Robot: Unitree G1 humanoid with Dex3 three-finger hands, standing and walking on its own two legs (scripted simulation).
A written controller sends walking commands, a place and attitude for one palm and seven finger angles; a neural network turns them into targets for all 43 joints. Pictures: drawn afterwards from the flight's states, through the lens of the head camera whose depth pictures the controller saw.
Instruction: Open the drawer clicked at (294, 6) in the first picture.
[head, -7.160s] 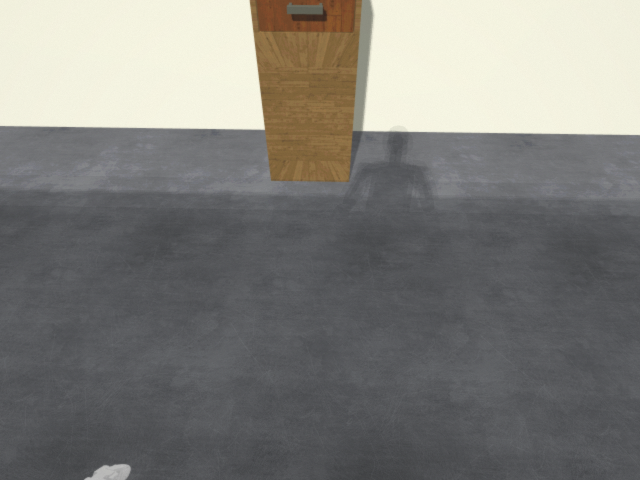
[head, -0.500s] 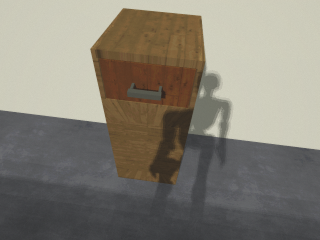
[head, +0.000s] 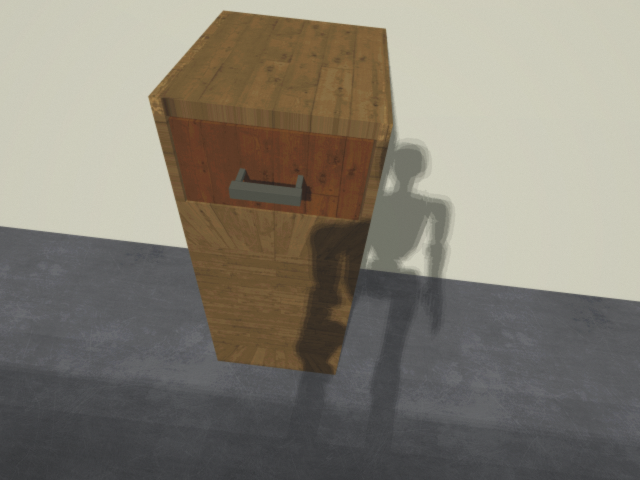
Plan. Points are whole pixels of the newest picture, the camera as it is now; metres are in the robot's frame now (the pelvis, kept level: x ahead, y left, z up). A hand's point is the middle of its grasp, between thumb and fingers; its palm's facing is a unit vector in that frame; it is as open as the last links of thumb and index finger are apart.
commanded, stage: come to a stop and stand still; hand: left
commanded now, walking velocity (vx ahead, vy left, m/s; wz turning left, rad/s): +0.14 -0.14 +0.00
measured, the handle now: (268, 185) +0.58 +0.13 +0.04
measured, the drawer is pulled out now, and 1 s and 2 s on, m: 0.00 0.00 0.00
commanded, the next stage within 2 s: look again from close up in 1.66 s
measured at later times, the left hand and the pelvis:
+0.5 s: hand out of the picture +0.09 +0.13 -0.16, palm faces +0.07 -0.98 -0.21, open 7.3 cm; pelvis +0.04 -0.06 +0.01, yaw +0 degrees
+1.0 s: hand out of the picture +0.07 +0.15 -0.15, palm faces +0.02 -0.96 -0.27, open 7.4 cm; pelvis +0.04 -0.05 +0.01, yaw +0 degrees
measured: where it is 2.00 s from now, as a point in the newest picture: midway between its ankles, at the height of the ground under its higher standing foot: outside the picture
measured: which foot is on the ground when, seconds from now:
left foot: down 0.00-1.00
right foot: up 0.00-0.26, down 0.28-1.00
